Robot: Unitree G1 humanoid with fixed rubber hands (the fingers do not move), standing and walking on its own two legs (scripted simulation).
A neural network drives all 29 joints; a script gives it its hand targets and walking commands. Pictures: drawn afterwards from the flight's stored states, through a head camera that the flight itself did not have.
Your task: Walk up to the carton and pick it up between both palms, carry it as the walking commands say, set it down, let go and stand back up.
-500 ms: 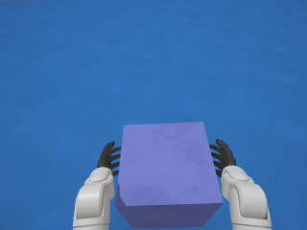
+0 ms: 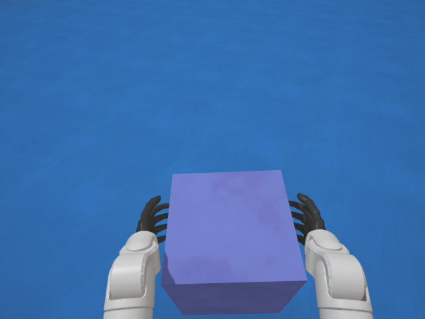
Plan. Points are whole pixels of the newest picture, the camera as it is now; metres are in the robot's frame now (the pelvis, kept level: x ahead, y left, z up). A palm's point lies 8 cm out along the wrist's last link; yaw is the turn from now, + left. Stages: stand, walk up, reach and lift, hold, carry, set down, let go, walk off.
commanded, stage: carry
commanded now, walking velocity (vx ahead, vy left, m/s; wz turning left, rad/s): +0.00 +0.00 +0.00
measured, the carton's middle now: (228, 247) +0.29 +0.00 -0.02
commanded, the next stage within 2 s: hold in 0.08 s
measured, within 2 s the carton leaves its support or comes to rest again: neither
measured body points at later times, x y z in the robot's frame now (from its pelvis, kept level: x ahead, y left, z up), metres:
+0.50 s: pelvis -0.03 -0.02 +0.01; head -0.04 -0.02 +0.46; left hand +0.25 +0.14 +0.03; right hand +0.26 -0.16 +0.04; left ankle -0.03 +0.10 -0.74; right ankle +0.02 -0.15 -0.74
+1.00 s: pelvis -0.04 -0.03 +0.00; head -0.08 -0.04 +0.45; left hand +0.27 +0.14 +0.03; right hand +0.29 -0.16 +0.04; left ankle -0.03 +0.09 -0.74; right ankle +0.02 -0.15 -0.74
